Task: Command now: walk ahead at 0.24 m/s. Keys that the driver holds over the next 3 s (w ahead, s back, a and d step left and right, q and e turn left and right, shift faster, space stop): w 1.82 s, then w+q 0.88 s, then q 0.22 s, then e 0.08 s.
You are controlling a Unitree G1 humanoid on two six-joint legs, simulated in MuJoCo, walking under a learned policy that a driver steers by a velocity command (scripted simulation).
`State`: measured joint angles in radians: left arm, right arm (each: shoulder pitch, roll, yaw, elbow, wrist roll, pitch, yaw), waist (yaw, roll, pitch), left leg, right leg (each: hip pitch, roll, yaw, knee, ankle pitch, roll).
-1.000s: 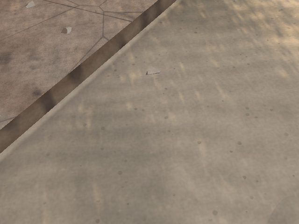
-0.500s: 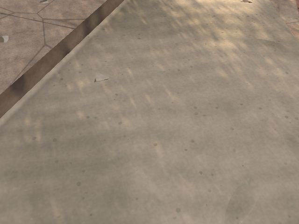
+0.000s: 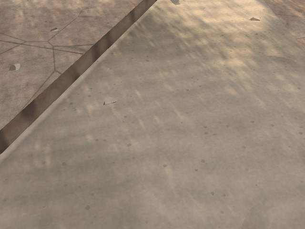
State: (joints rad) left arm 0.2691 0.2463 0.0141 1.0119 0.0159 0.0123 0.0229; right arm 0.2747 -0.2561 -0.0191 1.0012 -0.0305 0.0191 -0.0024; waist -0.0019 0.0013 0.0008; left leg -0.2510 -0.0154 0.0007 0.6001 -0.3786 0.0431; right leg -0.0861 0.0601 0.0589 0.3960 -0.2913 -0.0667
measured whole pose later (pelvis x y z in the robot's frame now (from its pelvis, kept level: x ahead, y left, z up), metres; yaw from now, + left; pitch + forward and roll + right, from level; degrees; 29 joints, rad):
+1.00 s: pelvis +0.47 +0.03 +0.00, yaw +1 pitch +0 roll -1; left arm 0.44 0.19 0.03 1.08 0.01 -0.10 0.00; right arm 0.10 -0.22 -0.03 0.92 -0.03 -0.03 0.03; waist 0.04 0.03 0.05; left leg -0.64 0.12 0.02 0.83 -0.07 0.03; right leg 0.00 0.11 -0.09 0.20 -0.21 -0.11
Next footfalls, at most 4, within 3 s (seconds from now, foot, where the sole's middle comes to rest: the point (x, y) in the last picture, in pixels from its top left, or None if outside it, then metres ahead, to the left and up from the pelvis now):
0.16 left None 0.10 0.12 -0.78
0.66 right None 0.45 -0.02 -0.78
1.20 left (129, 187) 0.76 0.14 -0.78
1.74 right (163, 138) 1.06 -0.03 -0.78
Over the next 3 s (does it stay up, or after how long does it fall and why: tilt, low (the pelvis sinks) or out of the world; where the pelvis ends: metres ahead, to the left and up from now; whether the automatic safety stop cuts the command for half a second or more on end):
stays up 1.52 0.14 -0.01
